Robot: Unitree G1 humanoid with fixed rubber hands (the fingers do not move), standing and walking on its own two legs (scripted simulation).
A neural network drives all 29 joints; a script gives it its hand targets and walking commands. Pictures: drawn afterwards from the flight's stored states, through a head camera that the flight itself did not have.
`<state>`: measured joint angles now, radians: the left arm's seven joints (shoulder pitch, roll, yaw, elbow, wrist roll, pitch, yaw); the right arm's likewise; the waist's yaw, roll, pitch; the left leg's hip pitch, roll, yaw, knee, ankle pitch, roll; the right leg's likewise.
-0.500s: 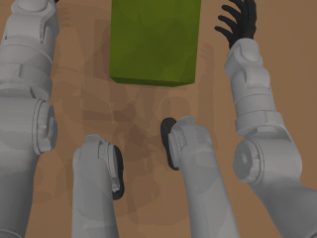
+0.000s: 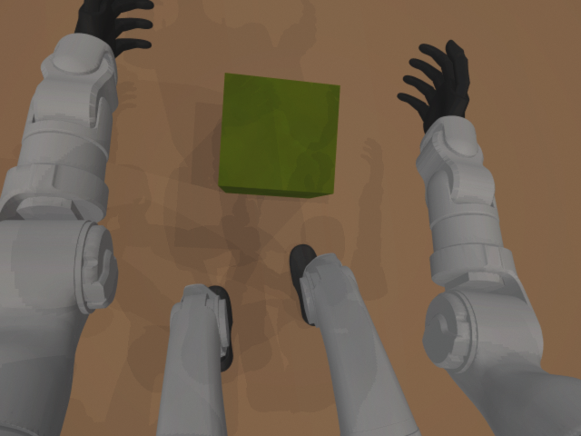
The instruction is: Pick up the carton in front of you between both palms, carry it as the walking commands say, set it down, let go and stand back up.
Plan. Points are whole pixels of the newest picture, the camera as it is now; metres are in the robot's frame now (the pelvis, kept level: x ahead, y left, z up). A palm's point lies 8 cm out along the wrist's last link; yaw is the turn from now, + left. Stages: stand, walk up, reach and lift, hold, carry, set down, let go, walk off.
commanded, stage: set down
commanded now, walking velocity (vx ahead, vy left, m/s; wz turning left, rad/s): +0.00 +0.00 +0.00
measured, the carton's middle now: (274, 146) +0.49 -0.08 -0.46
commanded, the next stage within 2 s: let go in 0.10 s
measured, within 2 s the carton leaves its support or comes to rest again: neither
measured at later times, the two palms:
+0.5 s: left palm (18, 143) +0.44 +0.16 +0.01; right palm (531, 162) +0.37 -0.25 +0.02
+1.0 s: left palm out of the picture +0.31 +0.22 +0.11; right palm out of the picture +0.26 -0.24 +0.12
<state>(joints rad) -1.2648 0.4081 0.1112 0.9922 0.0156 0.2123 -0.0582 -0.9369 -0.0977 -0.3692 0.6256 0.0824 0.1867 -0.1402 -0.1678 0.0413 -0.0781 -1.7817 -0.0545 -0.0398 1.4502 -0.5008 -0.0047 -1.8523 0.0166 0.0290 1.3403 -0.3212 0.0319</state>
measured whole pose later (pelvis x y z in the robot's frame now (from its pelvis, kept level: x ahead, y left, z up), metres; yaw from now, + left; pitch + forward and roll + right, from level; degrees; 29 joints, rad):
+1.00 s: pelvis +0.11 +0.00 +0.19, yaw -1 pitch +7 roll -1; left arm 0.10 0.18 0.09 0.52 0.04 0.01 -0.01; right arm 0.23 -0.21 -0.02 0.40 0.04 0.03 0.07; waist -0.05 -0.01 0.03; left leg -0.28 -0.01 -0.05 0.50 -0.33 0.00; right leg -0.38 0.03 0.05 0.47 -0.21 0.01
